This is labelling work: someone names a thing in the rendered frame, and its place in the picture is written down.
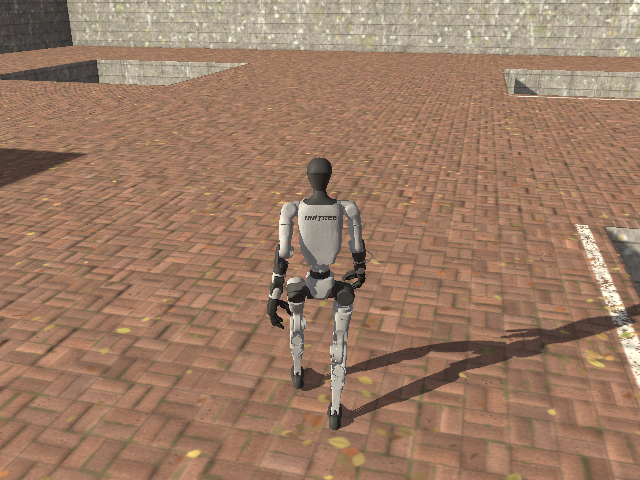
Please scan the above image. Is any right robot upper arm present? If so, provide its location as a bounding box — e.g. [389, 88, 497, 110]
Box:
[340, 200, 364, 253]

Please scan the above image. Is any left robot upper arm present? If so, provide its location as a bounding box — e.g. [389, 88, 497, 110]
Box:
[279, 201, 300, 259]

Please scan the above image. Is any robot left forearm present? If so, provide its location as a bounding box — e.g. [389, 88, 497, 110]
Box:
[269, 244, 289, 299]

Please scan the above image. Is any robot torso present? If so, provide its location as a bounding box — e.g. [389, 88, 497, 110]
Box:
[296, 196, 343, 300]

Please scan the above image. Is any left robot hand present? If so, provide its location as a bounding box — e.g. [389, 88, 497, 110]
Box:
[267, 297, 291, 329]

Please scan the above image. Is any right robot hand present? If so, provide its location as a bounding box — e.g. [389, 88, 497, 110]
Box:
[342, 268, 366, 289]

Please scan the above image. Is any robot right forearm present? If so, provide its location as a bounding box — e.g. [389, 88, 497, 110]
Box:
[352, 239, 366, 274]

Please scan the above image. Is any robot head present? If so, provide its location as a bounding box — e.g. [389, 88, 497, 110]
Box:
[303, 157, 337, 205]

